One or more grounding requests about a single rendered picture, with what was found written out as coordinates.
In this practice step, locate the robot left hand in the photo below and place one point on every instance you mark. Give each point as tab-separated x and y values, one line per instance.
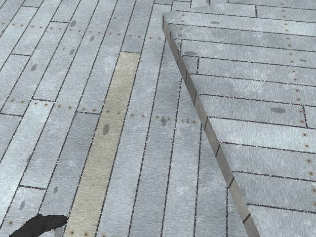
39	224

